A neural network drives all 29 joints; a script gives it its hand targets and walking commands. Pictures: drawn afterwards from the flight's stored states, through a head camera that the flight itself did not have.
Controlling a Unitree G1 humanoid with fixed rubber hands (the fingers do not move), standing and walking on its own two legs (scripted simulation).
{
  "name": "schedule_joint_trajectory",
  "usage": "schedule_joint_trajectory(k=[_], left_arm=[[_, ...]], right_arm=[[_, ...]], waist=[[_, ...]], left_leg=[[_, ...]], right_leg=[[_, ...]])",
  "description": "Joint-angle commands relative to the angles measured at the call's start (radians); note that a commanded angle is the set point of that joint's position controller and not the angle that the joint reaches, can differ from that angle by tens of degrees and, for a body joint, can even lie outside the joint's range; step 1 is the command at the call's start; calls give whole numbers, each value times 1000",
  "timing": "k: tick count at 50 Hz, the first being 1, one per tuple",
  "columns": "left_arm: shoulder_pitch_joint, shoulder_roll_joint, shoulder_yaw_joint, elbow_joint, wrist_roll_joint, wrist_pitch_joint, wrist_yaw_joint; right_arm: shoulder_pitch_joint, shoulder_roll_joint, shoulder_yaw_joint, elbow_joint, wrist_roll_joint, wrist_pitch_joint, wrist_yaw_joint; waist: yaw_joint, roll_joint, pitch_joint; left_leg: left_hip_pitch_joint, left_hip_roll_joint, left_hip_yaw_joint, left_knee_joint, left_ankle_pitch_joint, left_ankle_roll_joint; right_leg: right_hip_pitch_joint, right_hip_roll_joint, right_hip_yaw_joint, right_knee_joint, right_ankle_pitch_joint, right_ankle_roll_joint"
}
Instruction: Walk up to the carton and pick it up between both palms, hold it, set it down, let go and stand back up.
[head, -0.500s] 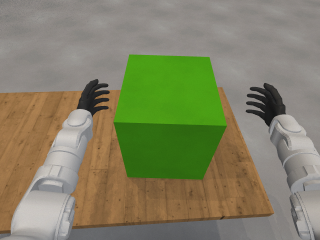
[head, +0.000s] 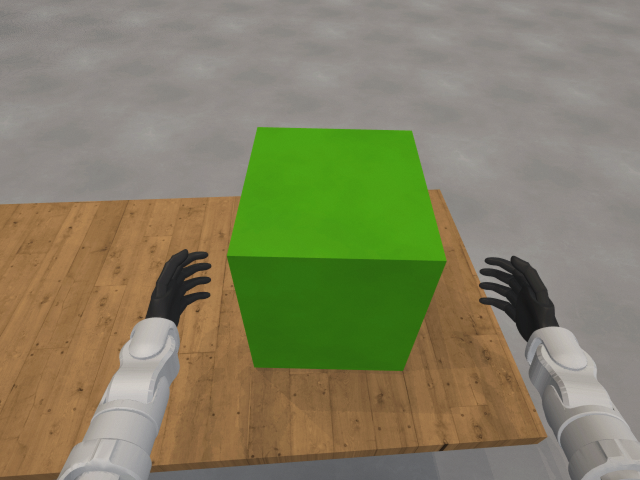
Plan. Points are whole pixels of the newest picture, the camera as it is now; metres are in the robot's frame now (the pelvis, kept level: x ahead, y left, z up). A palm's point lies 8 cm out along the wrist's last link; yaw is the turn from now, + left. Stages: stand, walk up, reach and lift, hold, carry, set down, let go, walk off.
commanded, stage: set down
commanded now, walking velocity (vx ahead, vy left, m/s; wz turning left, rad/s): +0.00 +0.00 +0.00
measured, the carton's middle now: (331, 251) +0.48 +0.00 +0.00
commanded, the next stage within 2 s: let go in 1.78 s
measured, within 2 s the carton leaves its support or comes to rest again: neither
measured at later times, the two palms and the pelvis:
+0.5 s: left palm (162, 383) +0.26 +0.22 -0.02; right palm (533, 411) +0.24 -0.25 -0.03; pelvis +0.00 +0.00 +0.00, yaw -1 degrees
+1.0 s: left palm (151, 428) +0.22 +0.23 -0.05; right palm (526, 443) +0.21 -0.24 -0.05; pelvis +0.02 +0.00 +0.00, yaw +0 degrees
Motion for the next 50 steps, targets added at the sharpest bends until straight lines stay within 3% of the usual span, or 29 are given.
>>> schedule_joint_trajectory(k=[1, 18, 29, 38, 50], left_arm=[[-209, 102, 16, -132, 3, -84, 8], [7, 95, -8, -67, -10, -267, 28], [173, 106, -33, -46, -41, -365, 15], [238, 110, -44, -84, -45, -326, 2], [381, 88, -7, -124, 33, -204, -24]], right_arm=[[-197, -163, -64, -110, 0, -75, 5], [39, -83, -30, -101, -7, -220, 2], [227, -41, -28, -101, -18, -331, -27], [291, -6, -65, -111, -61, -321, -39], [382, 35, -75, -84, -138, -259, -50]], waist=[[-10, -19, -275], [2, -19, -159], [4, -24, -133], [12, -17, -102], [8, -9, -39]], left_leg=[[90, -42, -13, -12, 224, -1], [59, -49, 1, -8, 106, 1], [106, -52, 2, 26, 184, -15], [132, -52, 7, 32, 176, -20], [179, -62, 10, 6, 278, -26]], right_leg=[[151, 22, 34, 1, 244, 3], [107, 11, 51, 5, 114, -11], [95, 23, 41, 14, 165, -16], [80, 18, 33, -2, 125, -20], [177, 4, 29, -24, 263, -12]])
